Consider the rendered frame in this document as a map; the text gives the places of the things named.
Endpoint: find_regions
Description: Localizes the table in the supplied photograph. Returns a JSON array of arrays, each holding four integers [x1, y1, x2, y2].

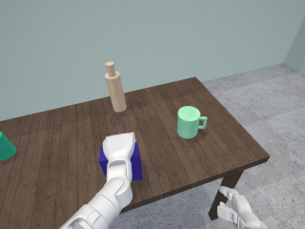
[[0, 77, 270, 229]]

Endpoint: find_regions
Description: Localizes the robot left hand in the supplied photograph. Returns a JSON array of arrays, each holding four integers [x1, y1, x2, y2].
[[102, 132, 136, 161]]

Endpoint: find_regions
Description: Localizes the right robot forearm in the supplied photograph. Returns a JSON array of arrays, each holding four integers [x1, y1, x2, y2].
[[236, 211, 268, 229]]

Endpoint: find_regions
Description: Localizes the sponge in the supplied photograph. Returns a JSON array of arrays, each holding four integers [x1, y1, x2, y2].
[[99, 142, 143, 181]]

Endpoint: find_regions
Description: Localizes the robot right hand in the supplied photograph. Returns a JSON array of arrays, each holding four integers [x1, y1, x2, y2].
[[217, 186, 253, 229]]

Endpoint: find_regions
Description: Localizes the left robot forearm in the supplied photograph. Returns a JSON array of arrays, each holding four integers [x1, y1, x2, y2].
[[59, 157, 133, 229]]

